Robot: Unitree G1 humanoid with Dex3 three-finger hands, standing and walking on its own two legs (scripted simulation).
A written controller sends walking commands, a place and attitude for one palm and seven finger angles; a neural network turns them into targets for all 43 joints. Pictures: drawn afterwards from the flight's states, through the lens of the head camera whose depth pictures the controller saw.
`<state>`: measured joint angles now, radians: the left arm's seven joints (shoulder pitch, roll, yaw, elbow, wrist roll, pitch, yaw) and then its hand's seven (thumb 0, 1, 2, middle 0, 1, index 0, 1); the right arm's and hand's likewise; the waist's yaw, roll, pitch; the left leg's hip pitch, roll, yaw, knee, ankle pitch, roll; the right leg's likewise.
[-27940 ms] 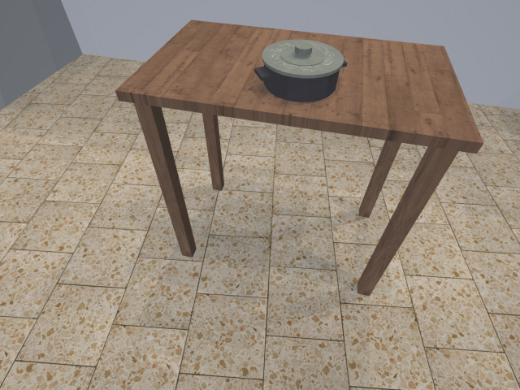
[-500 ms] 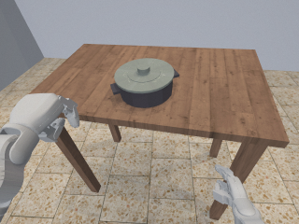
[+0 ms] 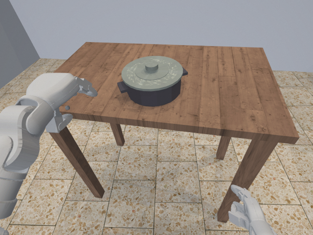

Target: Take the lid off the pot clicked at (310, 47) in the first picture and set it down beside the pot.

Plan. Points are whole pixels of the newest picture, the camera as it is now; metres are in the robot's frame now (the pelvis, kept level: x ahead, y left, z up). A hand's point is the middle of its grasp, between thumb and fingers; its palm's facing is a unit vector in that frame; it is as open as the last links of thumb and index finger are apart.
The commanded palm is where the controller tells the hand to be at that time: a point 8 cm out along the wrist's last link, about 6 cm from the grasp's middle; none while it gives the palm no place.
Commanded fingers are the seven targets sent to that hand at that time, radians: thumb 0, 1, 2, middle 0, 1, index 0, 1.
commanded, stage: reach forward and open the fingers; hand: left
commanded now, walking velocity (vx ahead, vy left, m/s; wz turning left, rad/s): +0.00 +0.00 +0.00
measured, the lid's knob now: (151, 66) +0.58 +0.11 +0.16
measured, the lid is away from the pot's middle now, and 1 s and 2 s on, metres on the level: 0.00 0.00 0.00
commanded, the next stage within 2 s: move the open hand above the knob in 0.04 s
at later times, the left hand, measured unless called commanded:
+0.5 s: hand (87, 92) +0.36 +0.22 +0.21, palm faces -0.08 -0.04 -1.00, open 10.0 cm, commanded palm +0.33 +0.21 +0.29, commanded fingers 0.00 -0.40 1.72 -0.87 -0.08 -0.87 -0.08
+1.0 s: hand (116, 74) +0.43 +0.17 +0.21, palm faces -0.18 -0.06 -0.98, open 10.0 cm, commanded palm +0.41 +0.17 +0.29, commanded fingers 0.00 -0.40 1.72 -0.87 -0.08 -0.87 -0.08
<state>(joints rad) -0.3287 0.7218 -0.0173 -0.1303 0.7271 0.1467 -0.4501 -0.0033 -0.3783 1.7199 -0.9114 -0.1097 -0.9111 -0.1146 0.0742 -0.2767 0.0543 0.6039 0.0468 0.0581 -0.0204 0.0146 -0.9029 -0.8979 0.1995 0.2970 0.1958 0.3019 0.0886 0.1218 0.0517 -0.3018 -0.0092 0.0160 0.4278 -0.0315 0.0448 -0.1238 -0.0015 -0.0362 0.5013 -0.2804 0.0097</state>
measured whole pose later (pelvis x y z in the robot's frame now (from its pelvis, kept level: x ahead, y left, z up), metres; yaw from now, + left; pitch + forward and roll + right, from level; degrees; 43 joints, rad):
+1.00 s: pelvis +0.04 -0.02 +0.00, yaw +0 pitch -2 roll +0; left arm -0.79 0.59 -0.23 0.32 0.80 0.28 -0.53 0.00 -0.39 1.71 -0.88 -0.08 -0.88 -0.08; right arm 0.10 -0.30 0.04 0.63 0.06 0.12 -0.01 0.01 -0.90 -0.90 0.20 0.30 0.20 0.30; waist 0.02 0.10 0.01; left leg -0.33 -0.01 0.01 0.45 -0.09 0.03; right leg -0.14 0.00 -0.03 0.51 -0.34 -0.01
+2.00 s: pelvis +0.08 -0.02 +0.01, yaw -3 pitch +5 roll +1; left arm -1.19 0.46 -0.26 0.84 0.90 0.29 -0.49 0.00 -0.39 1.71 -0.88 -0.08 -0.88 -0.08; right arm 0.26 -0.30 0.00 0.68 0.04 0.16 0.01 0.01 -0.91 -0.90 0.20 0.30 0.19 0.30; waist -0.08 0.06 -0.04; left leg -0.37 -0.01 0.06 0.43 -0.14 0.03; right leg -0.19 -0.01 0.02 0.46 -0.35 -0.01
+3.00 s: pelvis +0.08 -0.02 +0.00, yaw -2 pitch +3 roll +1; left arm -1.17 0.46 -0.29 0.80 0.89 0.33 -0.51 0.00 -0.39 1.71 -0.88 -0.08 -0.88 -0.08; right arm 0.22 -0.29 0.02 0.67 0.05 0.18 0.00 0.01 -0.91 -0.90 0.20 0.30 0.20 0.30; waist -0.06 0.06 -0.04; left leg -0.36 -0.02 0.05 0.43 -0.14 0.03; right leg -0.17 -0.01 0.01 0.47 -0.35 -0.01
